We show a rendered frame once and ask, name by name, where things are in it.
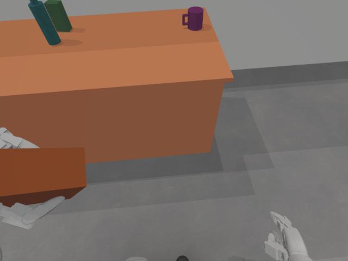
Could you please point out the robot right hand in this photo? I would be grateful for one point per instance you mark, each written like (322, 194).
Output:
(280, 247)

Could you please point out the table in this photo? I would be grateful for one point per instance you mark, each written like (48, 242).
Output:
(123, 86)

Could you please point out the robot left hand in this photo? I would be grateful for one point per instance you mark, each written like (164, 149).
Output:
(21, 215)

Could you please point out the sponge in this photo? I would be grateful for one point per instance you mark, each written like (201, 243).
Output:
(36, 175)

